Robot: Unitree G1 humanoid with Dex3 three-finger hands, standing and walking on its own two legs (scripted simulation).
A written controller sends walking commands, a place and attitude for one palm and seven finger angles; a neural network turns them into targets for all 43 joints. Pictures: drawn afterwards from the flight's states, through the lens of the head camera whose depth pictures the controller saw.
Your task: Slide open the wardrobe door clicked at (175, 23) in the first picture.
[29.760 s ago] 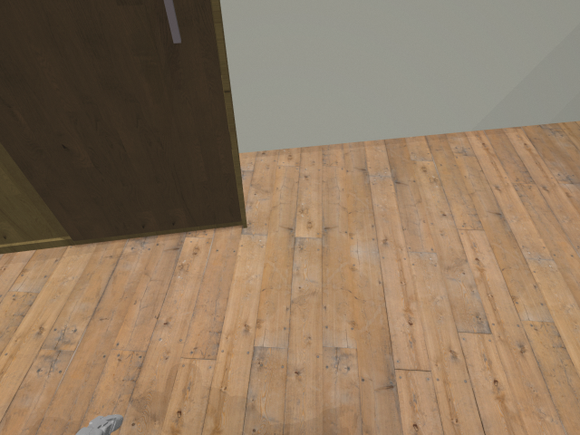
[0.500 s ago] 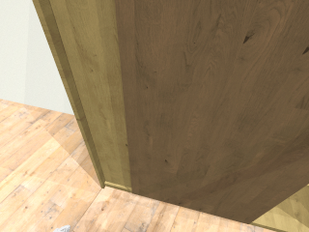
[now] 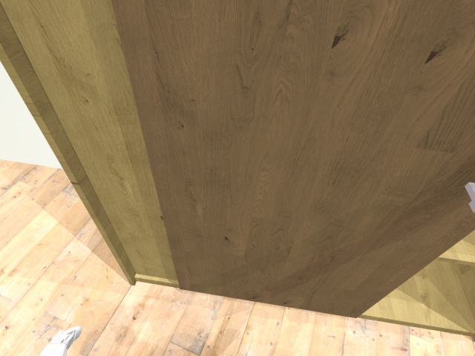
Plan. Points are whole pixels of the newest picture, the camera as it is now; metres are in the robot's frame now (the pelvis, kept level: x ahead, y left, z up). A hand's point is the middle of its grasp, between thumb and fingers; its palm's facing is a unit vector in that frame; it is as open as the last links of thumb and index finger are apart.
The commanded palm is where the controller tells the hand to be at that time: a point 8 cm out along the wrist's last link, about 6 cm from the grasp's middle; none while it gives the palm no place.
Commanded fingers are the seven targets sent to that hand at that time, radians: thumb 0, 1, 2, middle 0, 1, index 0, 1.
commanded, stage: stop walking and hold the door there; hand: right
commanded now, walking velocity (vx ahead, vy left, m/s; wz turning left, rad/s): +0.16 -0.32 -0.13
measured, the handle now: out of the picture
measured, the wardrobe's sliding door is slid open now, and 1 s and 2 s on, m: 0.49 0.49 0.49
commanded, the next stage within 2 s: loosen the grip on the handle in 1.26 s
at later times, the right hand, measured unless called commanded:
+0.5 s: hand out of the picture +0.36 -0.37 +0.15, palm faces +0.43 +0.87 -0.24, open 5.3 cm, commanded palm +0.32 -0.38 +0.14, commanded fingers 0.00 -0.90 -0.90 0.45 1.40 0.45 1.40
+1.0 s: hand out of the picture +0.35 -0.36 +0.16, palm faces +0.33 +0.94 -0.09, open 5.4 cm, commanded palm +0.32 -0.38 +0.14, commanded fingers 0.00 -0.90 -0.90 0.45 1.40 0.45 1.40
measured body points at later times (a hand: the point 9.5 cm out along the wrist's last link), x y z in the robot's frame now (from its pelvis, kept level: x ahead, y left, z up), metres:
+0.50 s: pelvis -0.01 -0.10 -0.02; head +0.06 -0.10 +0.42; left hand +0.18 +0.13 -0.13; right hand +0.33 -0.42 +0.17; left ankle -0.03 +0.07 -0.70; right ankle +0.02 -0.24 -0.74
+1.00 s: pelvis +0.01 -0.15 +0.00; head +0.04 -0.16 +0.45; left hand +0.22 +0.06 -0.08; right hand +0.33 -0.41 +0.16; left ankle +0.02 -0.04 -0.74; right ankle +0.01 -0.25 -0.74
